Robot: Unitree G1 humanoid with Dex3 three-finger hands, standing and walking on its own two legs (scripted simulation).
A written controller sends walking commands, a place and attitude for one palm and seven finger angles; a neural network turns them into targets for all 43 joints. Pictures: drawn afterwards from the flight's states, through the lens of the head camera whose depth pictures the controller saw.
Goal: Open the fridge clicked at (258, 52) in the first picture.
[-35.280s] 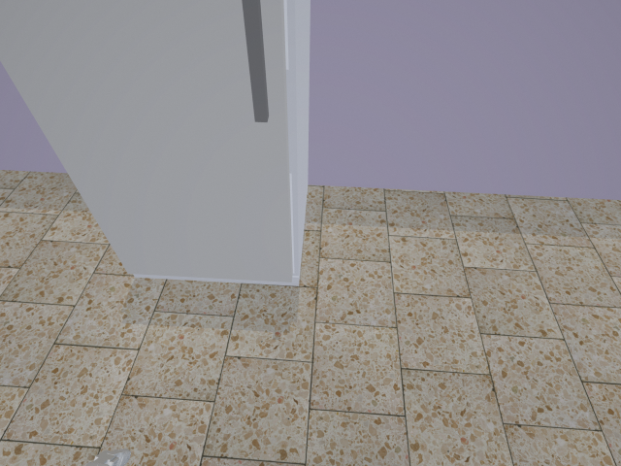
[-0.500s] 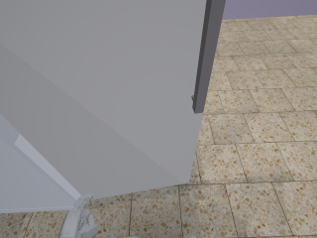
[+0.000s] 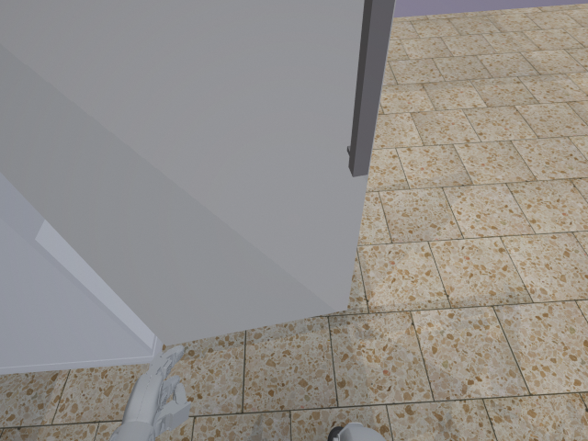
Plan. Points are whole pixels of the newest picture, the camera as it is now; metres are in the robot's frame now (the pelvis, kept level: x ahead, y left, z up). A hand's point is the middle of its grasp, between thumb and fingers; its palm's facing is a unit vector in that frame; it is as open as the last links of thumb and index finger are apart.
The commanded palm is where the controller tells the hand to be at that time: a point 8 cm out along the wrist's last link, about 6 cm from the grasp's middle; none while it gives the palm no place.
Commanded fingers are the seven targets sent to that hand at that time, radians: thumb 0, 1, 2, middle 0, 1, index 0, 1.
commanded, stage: step back with the hand held close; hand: right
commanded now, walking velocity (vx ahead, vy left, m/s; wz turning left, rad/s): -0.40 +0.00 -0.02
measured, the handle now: (366, 55) +0.56 -0.11 +0.23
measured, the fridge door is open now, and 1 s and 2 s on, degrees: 83 83 83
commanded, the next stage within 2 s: stop stepping back and stand still in 0.28 s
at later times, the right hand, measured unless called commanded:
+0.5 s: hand out of the picture +0.08 -0.28 +0.17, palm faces +0.43 +0.81 -0.39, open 7.4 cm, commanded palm +0.02 -0.31 +0.19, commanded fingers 0.00 -0.90 -0.90 0.20 0.30 0.20 0.30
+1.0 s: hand out of the picture +0.02 -0.30 +0.17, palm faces +0.48 +0.81 -0.35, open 7.4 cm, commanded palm -0.04 -0.34 +0.19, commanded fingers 0.00 -0.90 -0.90 0.20 0.30 0.20 0.30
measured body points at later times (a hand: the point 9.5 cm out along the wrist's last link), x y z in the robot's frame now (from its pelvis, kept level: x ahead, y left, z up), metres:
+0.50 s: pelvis -0.13 -0.01 +0.01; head -0.12 -0.05 +0.46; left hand +0.01 +0.23 -0.06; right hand +0.05 -0.32 +0.19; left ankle -0.13 +0.10 -0.73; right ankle -0.12 -0.12 -0.70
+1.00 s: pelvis -0.18 -0.04 +0.00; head -0.21 -0.06 +0.45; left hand -0.03 +0.21 -0.07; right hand -0.01 -0.34 +0.18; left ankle -0.17 +0.07 -0.72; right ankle -0.15 -0.14 -0.73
